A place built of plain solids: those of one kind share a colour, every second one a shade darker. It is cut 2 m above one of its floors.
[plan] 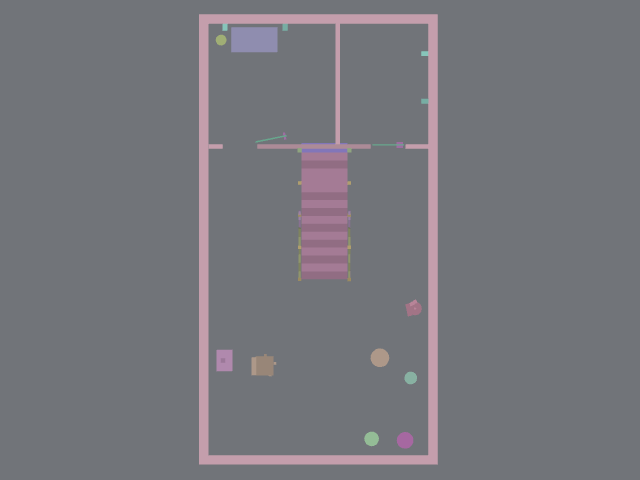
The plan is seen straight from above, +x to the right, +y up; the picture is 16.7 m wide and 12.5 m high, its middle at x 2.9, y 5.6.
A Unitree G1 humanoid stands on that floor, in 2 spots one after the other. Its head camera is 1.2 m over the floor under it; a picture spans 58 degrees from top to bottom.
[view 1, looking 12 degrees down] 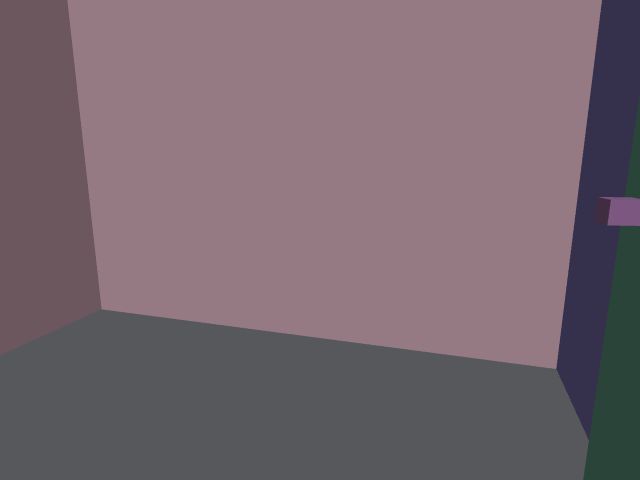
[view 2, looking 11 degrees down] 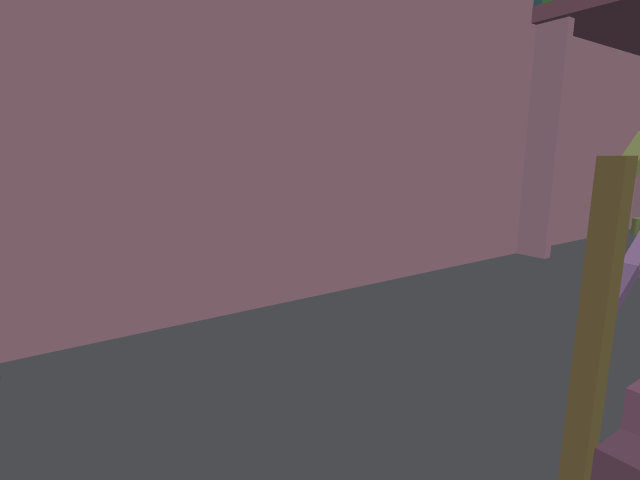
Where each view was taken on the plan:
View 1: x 0.82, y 8.73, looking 17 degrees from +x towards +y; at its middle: wall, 2.66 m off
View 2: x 3.02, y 2.98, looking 146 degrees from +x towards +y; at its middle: wall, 3.71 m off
